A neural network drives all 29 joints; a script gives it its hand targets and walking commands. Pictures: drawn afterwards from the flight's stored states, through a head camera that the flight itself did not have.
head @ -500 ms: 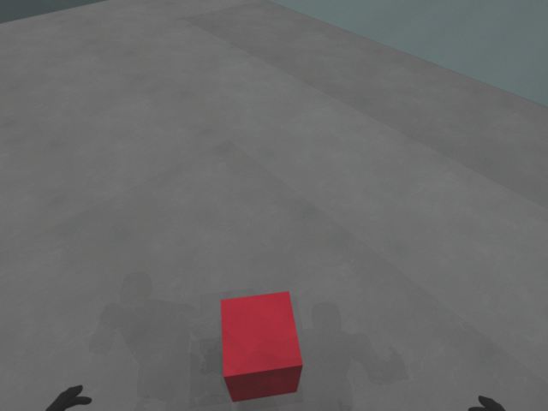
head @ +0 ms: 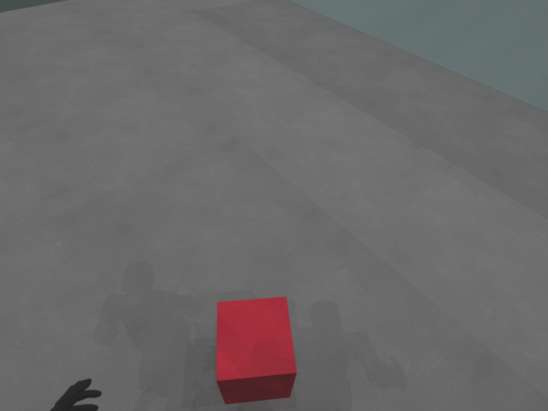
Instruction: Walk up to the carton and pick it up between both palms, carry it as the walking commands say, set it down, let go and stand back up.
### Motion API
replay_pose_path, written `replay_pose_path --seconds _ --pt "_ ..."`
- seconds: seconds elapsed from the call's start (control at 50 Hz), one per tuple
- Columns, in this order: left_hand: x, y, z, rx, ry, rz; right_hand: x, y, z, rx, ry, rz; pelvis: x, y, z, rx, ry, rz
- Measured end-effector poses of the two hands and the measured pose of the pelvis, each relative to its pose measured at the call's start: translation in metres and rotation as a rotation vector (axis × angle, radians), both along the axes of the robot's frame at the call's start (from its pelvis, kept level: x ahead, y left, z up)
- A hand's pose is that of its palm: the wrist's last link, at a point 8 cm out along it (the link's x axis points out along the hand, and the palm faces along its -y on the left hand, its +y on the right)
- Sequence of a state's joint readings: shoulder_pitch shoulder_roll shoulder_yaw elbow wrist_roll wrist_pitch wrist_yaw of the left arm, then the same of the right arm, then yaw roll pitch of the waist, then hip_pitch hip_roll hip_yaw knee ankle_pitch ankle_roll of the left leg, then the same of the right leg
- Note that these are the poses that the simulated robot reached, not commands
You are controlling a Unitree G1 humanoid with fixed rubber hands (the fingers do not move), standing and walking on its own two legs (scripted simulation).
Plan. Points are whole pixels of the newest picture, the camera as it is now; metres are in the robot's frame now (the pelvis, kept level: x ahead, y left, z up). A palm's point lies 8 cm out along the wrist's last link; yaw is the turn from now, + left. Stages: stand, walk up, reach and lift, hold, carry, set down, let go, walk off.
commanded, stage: walk up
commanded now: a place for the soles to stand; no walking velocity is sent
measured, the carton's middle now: (255, 351) +0.42 +0.04 -0.63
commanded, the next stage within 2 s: reach and lift in 0.46 s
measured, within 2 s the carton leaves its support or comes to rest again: neither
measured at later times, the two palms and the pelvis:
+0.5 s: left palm out of the picture +0.13 +0.33 -0.09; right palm out of the picture +0.12 -0.32 -0.09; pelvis +0.00 +0.01 +0.00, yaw +2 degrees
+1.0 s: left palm (87, 378) +0.22 +0.30 -0.12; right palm (428, 370) +0.23 -0.26 -0.12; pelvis -0.03 +0.04 -0.04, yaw +1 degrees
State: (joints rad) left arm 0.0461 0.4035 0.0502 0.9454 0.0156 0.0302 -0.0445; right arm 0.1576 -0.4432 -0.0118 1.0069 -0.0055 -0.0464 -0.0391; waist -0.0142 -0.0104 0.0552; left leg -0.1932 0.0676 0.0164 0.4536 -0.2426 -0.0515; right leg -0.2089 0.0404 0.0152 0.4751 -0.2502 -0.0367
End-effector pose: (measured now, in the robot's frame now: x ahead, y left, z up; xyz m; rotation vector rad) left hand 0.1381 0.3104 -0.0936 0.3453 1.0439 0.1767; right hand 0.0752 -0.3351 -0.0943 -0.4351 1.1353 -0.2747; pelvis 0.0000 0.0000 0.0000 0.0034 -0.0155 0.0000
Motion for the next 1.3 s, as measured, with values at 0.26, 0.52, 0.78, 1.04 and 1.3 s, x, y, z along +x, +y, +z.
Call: replay_pose_path --seconds 0.26,0.52,0.78,1.04,1.3 --pt "0.0 0.015 0.003 0.012 -0.006 0.026 0.024 0.004 0.005 -0.015 -0.032 0.037 0.003 0.005 -0.001 -0.004 0.001 0.02" --pt "-0.001 0.017 0.007 0.001 -0.06 0.051 0.052 0.021 0.009 0.026 -0.082 0.068 0.0 0.008 -0.005 -0.004 0.007 0.041" --pt "0.026 0.013 -0.01 -0.031 -0.063 0.038 0.112 0.067 -0.009 0.122 -0.151 0.07 -0.013 0.027 -0.022 -0.013 0.071 0.045" --pt "0.087 -0.012 -0.034 -0.085 -0.18 0.068 0.16 0.08 -0.031 0.174 -0.22 0.1 -0.031 0.035 -0.047 0.0 0.235 0.024" --pt "0.135 -0.034 -0.061 -0.124 -0.238 0.083 0.225 0.107 -0.062 0.255 -0.305 0.119 -0.063 0.021 -0.072 0.006 0.38 0.031"
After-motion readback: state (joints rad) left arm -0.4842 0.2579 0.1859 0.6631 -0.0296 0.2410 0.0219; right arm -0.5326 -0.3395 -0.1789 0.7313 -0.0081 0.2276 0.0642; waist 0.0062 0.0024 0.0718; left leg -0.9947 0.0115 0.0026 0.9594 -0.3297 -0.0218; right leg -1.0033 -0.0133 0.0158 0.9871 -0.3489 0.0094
